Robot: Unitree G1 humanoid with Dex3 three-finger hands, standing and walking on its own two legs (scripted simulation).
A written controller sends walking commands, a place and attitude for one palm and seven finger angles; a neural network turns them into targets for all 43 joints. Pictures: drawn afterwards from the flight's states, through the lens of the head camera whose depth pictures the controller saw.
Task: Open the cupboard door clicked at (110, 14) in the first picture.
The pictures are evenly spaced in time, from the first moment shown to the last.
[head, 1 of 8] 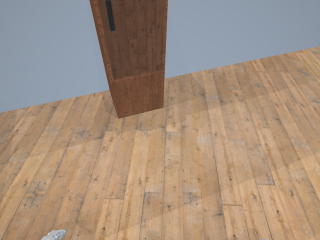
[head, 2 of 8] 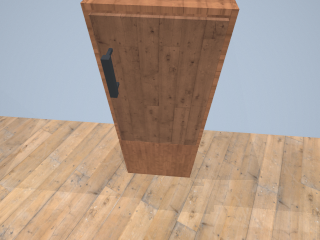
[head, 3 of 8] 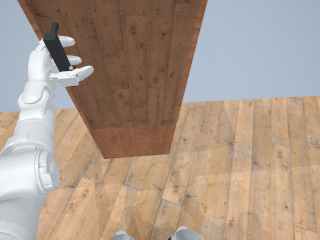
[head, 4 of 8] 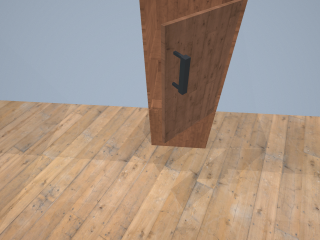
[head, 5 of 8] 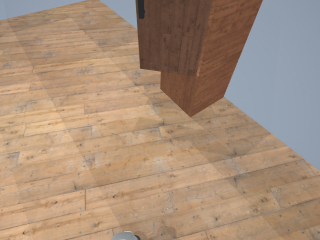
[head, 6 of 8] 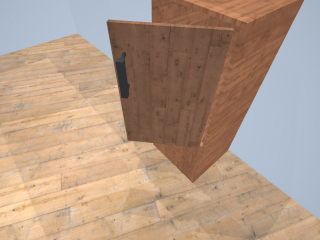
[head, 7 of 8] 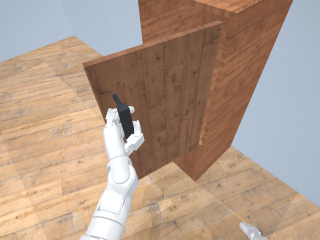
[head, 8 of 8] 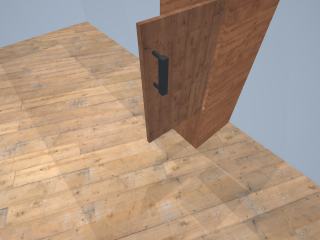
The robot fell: no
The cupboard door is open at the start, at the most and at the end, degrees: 0 86 86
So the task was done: yes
